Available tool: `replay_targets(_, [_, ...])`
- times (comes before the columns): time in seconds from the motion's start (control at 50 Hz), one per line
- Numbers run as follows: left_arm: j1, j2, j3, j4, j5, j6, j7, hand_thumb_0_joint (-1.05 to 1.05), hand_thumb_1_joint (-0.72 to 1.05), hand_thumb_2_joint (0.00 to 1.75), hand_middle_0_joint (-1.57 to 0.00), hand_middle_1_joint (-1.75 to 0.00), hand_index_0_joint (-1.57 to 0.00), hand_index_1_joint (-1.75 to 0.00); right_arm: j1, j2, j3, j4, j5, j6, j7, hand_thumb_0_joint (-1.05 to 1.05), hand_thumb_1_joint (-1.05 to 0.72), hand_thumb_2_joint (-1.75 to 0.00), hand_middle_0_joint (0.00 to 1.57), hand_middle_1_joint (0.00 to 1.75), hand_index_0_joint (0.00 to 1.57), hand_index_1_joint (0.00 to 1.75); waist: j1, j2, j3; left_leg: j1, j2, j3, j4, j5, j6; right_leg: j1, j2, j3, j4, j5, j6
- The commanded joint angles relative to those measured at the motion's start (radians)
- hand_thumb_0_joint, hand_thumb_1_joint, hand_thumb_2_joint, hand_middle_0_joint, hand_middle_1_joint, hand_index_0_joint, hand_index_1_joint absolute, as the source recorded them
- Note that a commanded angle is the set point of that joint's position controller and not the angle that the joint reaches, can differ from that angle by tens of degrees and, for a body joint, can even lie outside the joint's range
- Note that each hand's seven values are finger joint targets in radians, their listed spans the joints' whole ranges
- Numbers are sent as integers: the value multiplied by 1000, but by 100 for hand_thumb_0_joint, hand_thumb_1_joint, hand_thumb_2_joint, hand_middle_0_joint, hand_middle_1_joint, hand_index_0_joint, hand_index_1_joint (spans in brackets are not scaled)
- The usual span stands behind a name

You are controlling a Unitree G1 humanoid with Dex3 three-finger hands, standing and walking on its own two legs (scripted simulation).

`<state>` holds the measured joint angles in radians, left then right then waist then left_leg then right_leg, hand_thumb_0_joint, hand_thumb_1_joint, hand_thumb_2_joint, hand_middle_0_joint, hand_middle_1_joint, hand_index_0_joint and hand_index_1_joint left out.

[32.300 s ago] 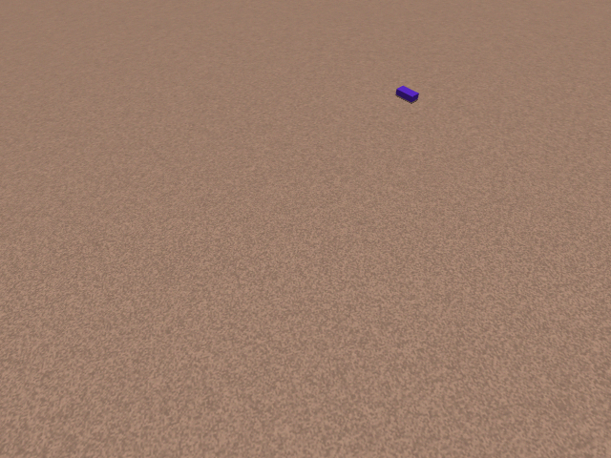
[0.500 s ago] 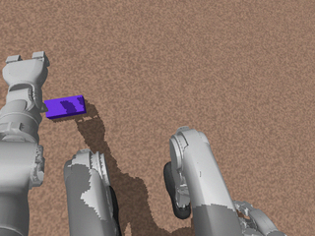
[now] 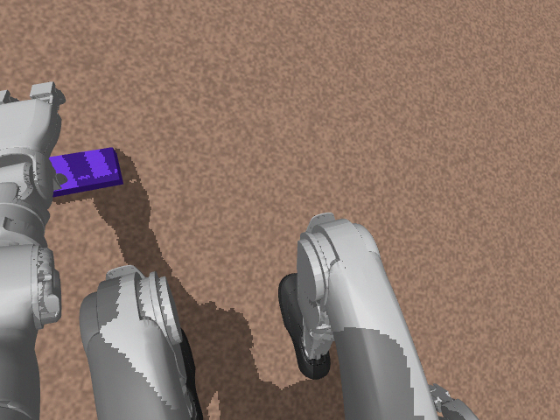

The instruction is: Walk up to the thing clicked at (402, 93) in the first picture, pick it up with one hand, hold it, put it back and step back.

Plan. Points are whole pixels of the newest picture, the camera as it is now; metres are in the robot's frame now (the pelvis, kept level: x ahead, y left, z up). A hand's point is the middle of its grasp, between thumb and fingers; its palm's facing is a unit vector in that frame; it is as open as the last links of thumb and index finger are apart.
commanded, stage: home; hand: left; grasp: from above
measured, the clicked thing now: (80, 172) +0.50 +0.24 -0.31
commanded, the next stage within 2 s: none
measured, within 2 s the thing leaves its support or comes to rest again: neither
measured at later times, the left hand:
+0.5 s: hand out of the picture +0.36 +0.23 +0.04, palm faces -0.21 -0.76 -0.61, open 7.6 cm
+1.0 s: hand out of the picture +0.27 +0.20 +0.25, palm faces +0.16 -0.96 -0.22, open 7.4 cm
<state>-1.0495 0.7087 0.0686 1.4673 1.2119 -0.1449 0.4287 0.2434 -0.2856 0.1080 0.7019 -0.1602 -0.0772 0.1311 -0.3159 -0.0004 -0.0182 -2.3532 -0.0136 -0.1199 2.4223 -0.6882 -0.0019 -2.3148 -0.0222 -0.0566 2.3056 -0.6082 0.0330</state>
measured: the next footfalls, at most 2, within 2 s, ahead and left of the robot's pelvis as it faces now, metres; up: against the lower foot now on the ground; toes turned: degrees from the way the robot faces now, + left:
none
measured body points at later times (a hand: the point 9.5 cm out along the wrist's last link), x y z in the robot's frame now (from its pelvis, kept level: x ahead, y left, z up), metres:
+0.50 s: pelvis +0.01 +0.00 +0.16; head +0.19 +0.04 +0.57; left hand +0.36 +0.27 +0.08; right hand +0.19 -0.27 +0.05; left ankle +0.07 +0.12 -0.29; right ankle +0.11 -0.13 -0.29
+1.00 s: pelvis +0.06 +0.00 +0.33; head +0.14 +0.02 +0.77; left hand +0.26 +0.25 +0.27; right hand +0.24 -0.22 +0.24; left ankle +0.07 +0.12 -0.29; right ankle +0.11 -0.13 -0.29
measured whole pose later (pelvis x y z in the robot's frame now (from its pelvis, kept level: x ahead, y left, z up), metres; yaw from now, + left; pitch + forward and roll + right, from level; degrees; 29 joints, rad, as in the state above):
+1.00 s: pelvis +0.06 +0.00 +0.33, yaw +6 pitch +20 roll -3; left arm 0.21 0.23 0.06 0.11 -0.05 0.39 0.09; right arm 0.22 -0.20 0.06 0.55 0.04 -0.13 -0.14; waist -0.07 0.04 -0.19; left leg -1.08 0.02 -0.07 1.30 -0.57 -0.01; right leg -1.06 -0.02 -0.06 1.23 -0.51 0.01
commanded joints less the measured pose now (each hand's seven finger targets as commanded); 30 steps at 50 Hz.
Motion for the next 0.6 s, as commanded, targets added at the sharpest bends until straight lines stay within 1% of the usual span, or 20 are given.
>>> replay_targets(0.0, [-309, 243, 79, -389, -144, 57, 33, 0, 20, 99, -25, -59, -23, -61, 214, -274, -144, -29, 34, -6, 9, 0, -89, -90, 20, 30, 20, 30, 85, 496, -1029, 730, -9, 104, -351, 281, 6, 531, 28, -90, -225, 251, -83])
replay_targets(0.04, [-227, 119, 45, -349, -232, 99, -11, 0, 33, 96, -24, -53, -22, -55, 227, -260, -163, -9, 53, 3, 16, 0, -89, -90, 20, 30, 20, 30, 73, 424, -955, 703, -8, 99, -379, 271, 10, 521, 26, -85, -252, 248, -80])
replay_targets(0.08, [-195, 109, 50, -440, -311, 120, -66, 0, 44, 96, -23, -49, -22, -50, 239, -260, -181, -3, 73, 13, 16, 0, -89, -90, 20, 30, 20, 30, 87, 396, -947, 706, -10, 98, -399, 273, 16, 549, 29, -74, -294, 246, -80])
replay_targets(0.1, [-139, 111, 57, -509, -343, 130, -93, 0, 48, 97, -23, -49, -22, -50, 240, -257, -193, -9, 85, 20, 14, 0, -89, -90, 20, 30, 20, 30, 121, 391, -1007, 748, -8, 95, -426, 296, 14, 584, 29, -67, -308, 252, -81])
replay_targets(0.12, [-68, 81, 56, -549, -377, 144, -122, 0, 53, 98, -23, -48, -22, -49, 237, -255, -203, -19, 97, 25, 14, 0, -89, -90, 20, 30, 20, 30, 127, 373, -998, 783, -6, 83, -445, 329, 11, 596, 24, -63, -329, 271, -80])
replay_targets(0.14, [9, 35, 27, -578, -409, 158, -157, 0, 58, 100, -24, -48, -23, -49, 215, -243, -203, -35, 107, 36, 19, 0, -89, -90, 20, 30, 20, 30, 127, 337, -950, 752, -5, 86, -470, 308, 17, 624, 29, -60, -357, 261, -79])
replay_targets(0.18, [107, 30, 55, -634, -485, 178, -214, 0, 72, 99, -23, -42, -22, -43, 184, -245, -208, -65, 126, 52, 7, 0, -89, -90, 20, 30, 20, 30, 129, 206, -872, 684, -6, 72, -499, 263, 30, 663, 29, -53, -406, 254, -73])
replay_targets(0.2, [136, -31, 20, -690, -522, 180, -248, 0, 80, 100, -23, -41, -22, -42, 162, -228, -205, -81, 130, 57, 2, 0, -90, -90, 20, 30, 20, 30, 123, 183, -825, 667, -8, 71, -520, 241, 31, 671, 29, -47, -436, 237, -75])
replay_targets(0.22, [203, -41, 27, -726, -555, 185, -279, 0, 87, 100, -22, -39, -22, -39, 153, -221, -213, -89, 135, 62, -4, 0, -90, -90, 20, 30, 20, 30, 136, 168, -813, 677, -4, 68, -550, 215, 32, 693, 27, -42, -462, 210, -73])
replay_targets(0.24, [230, -77, 3, -805, -591, 188, -304, 0, 93, 100, -22, -37, -22, -37, 134, -211, -211, -111, 143, 63, -11, 0, -90, -90, 20, 30, 20, 30, 145, 160, -807, 698, -4, 64, -574, 208, 31, 708, 26, -39, -490, 200, -74])
replay_targets(0.26, [310, -45, 46, -796, -620, 200, -315, 0, 91, 93, -21, -32, -20, -32, 139, -216, -219, -102, 148, 67, -19, 0, -90, -90, 20, 30, 20, 30, 160, 130, -804, 719, -1, 59, -596, 199, 31, 731, 23, -34, -510, 191, -71])
replay_targets(0.28, [301, -96, 9, -872, -652, 203, -331, 0, 90, 90, -20, -30, -20, -30, 109, -203, -213, -122, 151, 69, -25, 0, -90, -90, 20, 30, 20, 30, 159, 127, -767, 715, -3, 59, -617, 176, 28, 737, 23, -33, -535, 168, -74])
replay_targets(0.3, [336, -112, 11, -892, -678, 207, -340, 0, 90, 90, -20, -30, -20, -30, 98, -198, -217, -130, 154, 67, -32, 0, -90, -90, 20, 30, 20, 30, 156, 103, -746, 732, 0, 55, -637, 156, 29, 750, 22, -29, -562, 151, -73])
replay_targets(0.32, [315, -130, -9, -993, -708, 203, -348, 0, 90, 90, -20, -30, -20, -30, 64, -183, -214, -163, 158, 64, -40, 0, -90, -90, 20, 30, 20, 30, 163, 106, -745, 760, -1, 61, -660, 148, 27, 769, 24, -26, -592, 138, -74])
replay_targets(0.34, [327, -138, 1, -1027, -737, 202, -349, 0, 90, 90, -20, -30, -20, -30, 51, -183, -215, -167, 164, 57, -51, 0, -90, -90, 20, 30, 20, 30, 165, 118, -731, 799, 0, 54, -685, 138, 26, 765, 18, -20, -617, 130, -74])
replay_targets(0.36, [416, -140, 14, -961, -757, 214, -350, 0, 90, 90, -20, -30, -20, -30, 47, -173, -214, -146, 165, 55, -56, 0, -90, -90, 20, 30, 20, 30, 181, 113, -693, 800, 4, 59, -706, 113, 25, 774, 24, -18, -627, 104, -72])
replay_targets(0.38, [408, -153, 8, -1056, -780, 209, -352, 0, 90, 90, -20, -30, -20, -30, 21, -175, -213, -177, 168, 47, -63, 0, -90, -90, 20, 30, 20, 30, 180, 133, -696, 831, 4, 54, -728, 125, 23, 778, 18, -14, -640, 119, -73])
replay_targets(0.42, [458, -169, 14, -1111, -813, 221, -343, 0, 90, 90, -20, -30, -20, -30, -4, -164, -209, -190, 177, 37, -77, 0, -90, -90, 20, 30, 20, 30, 201, 160, -744, 926, 7, 52, -776, 156, 19, 828, 15, -6, -665, 152, -70])
replay_targets(0.46, [525, -195, 17, -1161, -866, 241, -332, 0, 90, 90, -20, -30, -20, -30, -33, -159, -201, -204, 182, 26, -95, 0, -90, -90, 20, 30, 20, 30, 212, 167, -709, 964, 9, 39, -842, 107, 16, 860, 13, -6, -705, 118, -67])
replay_targets(0.58, [693, -253, 5, -1289, -1039, 315, -324, 0, 90, 90, -20, -30, -20, -30, -99, -140, -187, -233, 192, -6, -151, 0, -90, -90, 20, 30, 20, 30, 206, 128, -647, 1095, 10, 37, -970, 55, 18, 985, 14, 10, -858, 74, -56])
